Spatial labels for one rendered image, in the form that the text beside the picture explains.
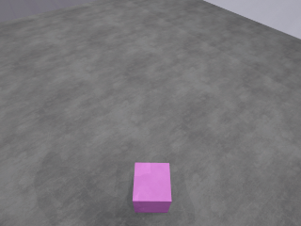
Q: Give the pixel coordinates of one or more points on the carton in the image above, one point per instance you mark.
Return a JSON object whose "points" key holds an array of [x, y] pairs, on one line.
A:
{"points": [[152, 188]]}

